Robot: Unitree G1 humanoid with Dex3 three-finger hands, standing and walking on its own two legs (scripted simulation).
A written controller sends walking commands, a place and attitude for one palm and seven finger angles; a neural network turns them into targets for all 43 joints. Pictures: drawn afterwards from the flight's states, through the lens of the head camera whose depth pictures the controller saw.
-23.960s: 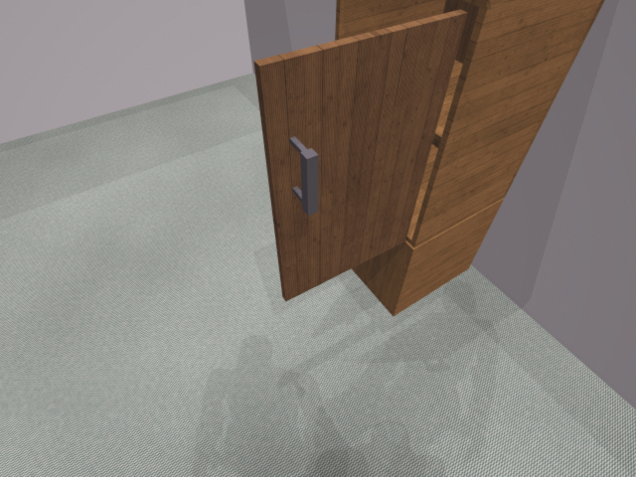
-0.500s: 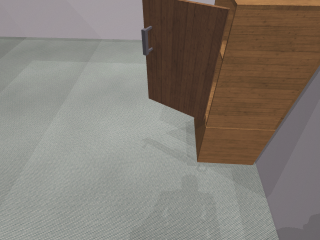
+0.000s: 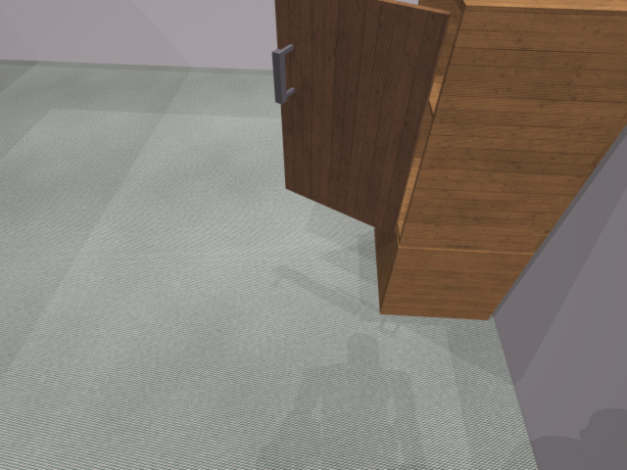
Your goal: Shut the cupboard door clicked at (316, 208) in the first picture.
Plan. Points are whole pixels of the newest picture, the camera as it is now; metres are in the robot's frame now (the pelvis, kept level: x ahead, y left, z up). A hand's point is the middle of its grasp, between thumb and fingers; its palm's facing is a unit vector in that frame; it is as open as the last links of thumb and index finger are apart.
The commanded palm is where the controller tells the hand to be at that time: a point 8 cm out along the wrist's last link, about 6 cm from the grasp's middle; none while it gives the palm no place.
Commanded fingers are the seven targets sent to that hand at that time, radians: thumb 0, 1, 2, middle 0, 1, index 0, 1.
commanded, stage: look to check the result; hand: left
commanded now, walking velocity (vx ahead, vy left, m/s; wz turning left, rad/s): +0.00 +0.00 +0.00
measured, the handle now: (284, 74) +0.95 +0.12 +0.05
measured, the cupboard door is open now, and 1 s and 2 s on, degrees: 61 61 61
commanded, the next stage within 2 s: walk to a spot facing it in 0.46 s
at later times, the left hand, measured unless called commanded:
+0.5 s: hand out of the picture +0.02 +0.17 -0.17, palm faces +0.02 -0.98 -0.22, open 7.4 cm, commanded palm none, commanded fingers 0.00 0.90 0.90 -0.20 -0.30 -0.20 -0.30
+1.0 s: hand out of the picture +0.02 +0.21 -0.20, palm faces +0.22 -0.95 -0.20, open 7.4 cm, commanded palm none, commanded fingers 0.00 0.90 0.90 -0.20 -0.30 -0.20 -0.30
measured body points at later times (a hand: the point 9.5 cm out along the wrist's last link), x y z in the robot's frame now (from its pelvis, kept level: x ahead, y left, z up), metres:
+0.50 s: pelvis +0.01 -0.01 +0.00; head +0.02 -0.01 +0.45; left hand +0.02 +0.23 -0.16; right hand +0.02 -0.25 -0.16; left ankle +0.02 +0.11 -0.74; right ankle -0.01 -0.12 -0.74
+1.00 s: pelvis +0.00 +0.01 -0.02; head +0.04 +0.05 +0.42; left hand +0.01 +0.26 -0.19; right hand +0.07 -0.22 -0.16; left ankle +0.00 +0.11 -0.75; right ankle -0.01 -0.12 -0.72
